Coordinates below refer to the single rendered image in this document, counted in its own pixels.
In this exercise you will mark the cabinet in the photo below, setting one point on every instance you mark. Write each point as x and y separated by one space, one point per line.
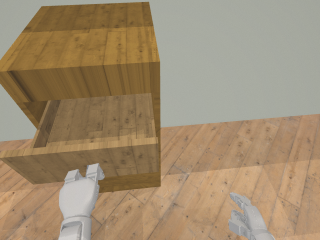
86 51

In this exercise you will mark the left robot hand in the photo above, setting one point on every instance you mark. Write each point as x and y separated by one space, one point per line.
78 197

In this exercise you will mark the drawer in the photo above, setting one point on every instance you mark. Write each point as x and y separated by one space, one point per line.
118 132

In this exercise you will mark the robot right forearm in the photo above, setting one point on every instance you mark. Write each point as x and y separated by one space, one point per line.
261 234

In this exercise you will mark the right robot hand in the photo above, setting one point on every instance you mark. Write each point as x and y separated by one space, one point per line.
243 224

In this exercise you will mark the robot left forearm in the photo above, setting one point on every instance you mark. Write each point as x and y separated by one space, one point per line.
76 228

